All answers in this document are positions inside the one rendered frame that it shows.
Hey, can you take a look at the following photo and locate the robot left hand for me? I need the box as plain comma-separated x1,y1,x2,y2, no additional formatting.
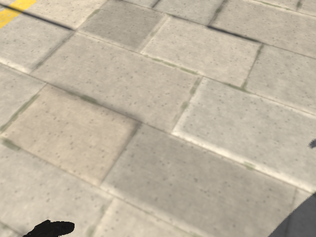
23,220,75,237

